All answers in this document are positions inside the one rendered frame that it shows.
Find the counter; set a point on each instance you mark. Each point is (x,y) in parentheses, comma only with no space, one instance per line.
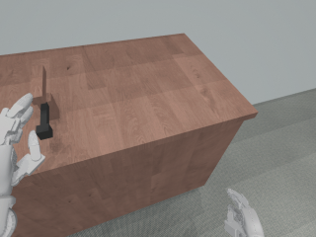
(134,122)

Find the left robot forearm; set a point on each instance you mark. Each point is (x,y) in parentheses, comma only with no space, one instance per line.
(8,217)

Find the tap lever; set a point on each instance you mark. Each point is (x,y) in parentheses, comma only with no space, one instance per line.
(44,130)

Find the robot left hand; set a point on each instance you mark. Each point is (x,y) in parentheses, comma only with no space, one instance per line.
(11,124)

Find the robot right hand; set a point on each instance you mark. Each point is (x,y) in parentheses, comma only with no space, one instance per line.
(246,223)

